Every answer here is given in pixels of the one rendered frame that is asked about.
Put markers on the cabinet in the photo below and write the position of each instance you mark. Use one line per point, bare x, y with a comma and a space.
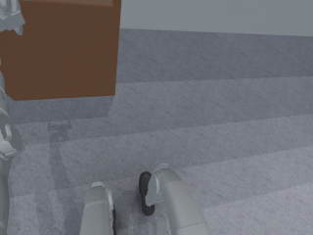
66, 50

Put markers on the robot left forearm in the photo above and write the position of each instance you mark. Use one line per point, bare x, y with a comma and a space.
4, 109

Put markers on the robot left hand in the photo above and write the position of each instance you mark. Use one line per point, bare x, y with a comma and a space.
11, 16

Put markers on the robot right shin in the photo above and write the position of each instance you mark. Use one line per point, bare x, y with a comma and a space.
150, 198

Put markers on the left robot upper arm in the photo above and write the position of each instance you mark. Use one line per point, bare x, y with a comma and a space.
11, 144

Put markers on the robot right thigh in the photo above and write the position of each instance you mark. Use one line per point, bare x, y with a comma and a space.
184, 214

